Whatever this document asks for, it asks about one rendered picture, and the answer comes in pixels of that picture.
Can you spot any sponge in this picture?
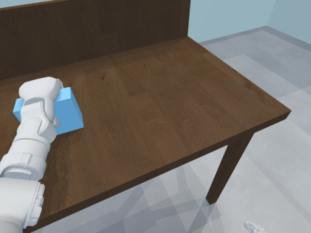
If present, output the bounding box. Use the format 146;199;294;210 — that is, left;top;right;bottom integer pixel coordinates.
13;87;84;135

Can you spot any left robot upper arm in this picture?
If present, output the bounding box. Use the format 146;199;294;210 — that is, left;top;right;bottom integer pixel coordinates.
0;177;45;233

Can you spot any robot left hand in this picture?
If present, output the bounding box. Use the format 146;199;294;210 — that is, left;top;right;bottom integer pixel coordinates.
19;77;64;128

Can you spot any robot right hand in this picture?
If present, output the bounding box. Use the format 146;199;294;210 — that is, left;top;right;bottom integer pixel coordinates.
243;221;267;233

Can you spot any table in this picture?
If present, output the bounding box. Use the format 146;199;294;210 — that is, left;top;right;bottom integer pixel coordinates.
0;0;291;233

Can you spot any left robot forearm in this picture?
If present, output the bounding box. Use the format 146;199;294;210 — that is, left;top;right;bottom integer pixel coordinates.
0;95;57;181

